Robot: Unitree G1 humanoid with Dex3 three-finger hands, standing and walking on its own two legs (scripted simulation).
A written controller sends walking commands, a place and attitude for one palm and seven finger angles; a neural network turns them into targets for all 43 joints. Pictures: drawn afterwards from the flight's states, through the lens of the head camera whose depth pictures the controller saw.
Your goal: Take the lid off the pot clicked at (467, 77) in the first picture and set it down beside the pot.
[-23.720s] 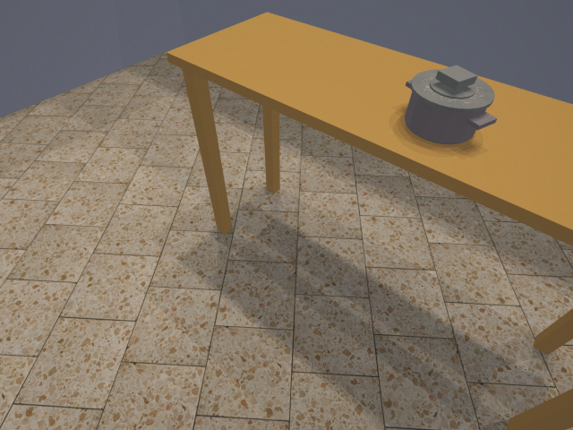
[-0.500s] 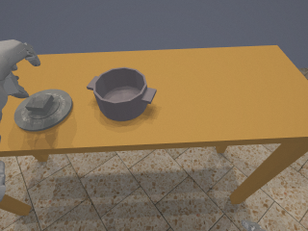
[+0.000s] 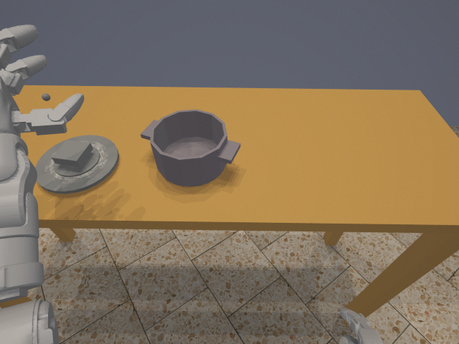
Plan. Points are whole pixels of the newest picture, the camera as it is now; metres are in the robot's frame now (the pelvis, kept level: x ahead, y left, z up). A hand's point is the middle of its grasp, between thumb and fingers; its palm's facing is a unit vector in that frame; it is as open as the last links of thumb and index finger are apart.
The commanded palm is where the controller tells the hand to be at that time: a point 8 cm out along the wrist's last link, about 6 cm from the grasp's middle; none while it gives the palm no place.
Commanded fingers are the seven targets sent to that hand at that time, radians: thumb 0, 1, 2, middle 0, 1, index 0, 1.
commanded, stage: draw the hand back to the body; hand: left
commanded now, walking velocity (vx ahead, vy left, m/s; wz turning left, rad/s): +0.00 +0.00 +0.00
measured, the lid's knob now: (73, 153) +0.44 +0.36 +0.08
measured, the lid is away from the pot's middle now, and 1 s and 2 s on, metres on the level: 0.24 0.24 0.24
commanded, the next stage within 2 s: step back with the hand held close in 1.44 s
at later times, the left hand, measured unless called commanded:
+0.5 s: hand (20, 134) +0.28 +0.27 +0.27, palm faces +0.53 -0.83 -0.17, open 8.5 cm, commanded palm +0.23 +0.30 +0.26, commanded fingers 0.00 0.82 0.90 -0.22 -0.33 -0.22 -0.33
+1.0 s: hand out of the picture +0.21 +0.25 +0.26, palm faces +0.51 -0.83 -0.22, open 7.5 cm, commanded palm +0.15 +0.28 +0.26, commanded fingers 0.00 0.90 0.90 -0.20 -0.30 -0.20 -0.30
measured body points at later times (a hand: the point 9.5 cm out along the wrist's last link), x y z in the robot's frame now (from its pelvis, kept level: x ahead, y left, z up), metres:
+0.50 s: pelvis -0.01 -0.02 +0.00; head -0.02 -0.03 +0.45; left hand +0.25 +0.31 +0.27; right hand +0.19 -0.24 -0.09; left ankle -0.06 +0.11 -0.75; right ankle +0.00 -0.12 -0.75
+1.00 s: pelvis -0.02 -0.01 +0.00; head -0.05 -0.03 +0.45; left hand +0.17 +0.29 +0.27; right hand +0.17 -0.23 -0.09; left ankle -0.06 +0.11 -0.75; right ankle +0.00 -0.12 -0.75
